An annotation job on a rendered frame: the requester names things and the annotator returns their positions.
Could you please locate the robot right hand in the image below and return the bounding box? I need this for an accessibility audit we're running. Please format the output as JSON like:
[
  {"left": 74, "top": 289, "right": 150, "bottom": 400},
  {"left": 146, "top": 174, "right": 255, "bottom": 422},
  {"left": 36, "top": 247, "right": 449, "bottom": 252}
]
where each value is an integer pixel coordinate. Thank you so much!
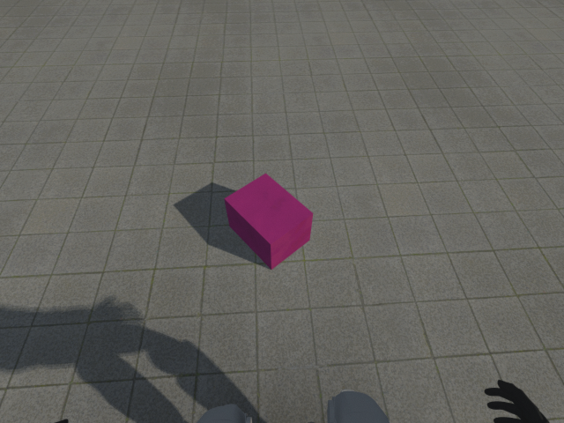
[{"left": 485, "top": 380, "right": 550, "bottom": 423}]

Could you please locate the robot left thigh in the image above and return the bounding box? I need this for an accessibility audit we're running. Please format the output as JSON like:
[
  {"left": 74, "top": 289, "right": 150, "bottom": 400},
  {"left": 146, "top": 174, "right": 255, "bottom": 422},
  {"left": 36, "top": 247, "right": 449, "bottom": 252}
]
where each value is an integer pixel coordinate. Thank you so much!
[{"left": 197, "top": 405, "right": 252, "bottom": 423}]

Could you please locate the robot thigh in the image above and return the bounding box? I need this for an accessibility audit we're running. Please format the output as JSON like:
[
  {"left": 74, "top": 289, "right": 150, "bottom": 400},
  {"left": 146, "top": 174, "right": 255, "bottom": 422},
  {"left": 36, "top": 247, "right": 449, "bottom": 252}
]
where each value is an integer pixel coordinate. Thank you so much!
[
  {"left": 197, "top": 405, "right": 252, "bottom": 423},
  {"left": 327, "top": 391, "right": 390, "bottom": 423}
]

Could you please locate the carton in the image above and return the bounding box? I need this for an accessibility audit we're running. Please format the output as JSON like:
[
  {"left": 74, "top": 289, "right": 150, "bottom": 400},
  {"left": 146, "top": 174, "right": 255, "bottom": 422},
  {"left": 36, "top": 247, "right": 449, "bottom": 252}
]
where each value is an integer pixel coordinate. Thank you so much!
[{"left": 224, "top": 174, "right": 313, "bottom": 270}]

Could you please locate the robot right thigh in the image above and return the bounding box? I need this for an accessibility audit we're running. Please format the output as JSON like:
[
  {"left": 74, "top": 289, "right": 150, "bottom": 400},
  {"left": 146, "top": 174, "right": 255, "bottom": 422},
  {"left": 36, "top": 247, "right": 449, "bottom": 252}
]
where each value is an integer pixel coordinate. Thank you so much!
[{"left": 327, "top": 391, "right": 390, "bottom": 423}]

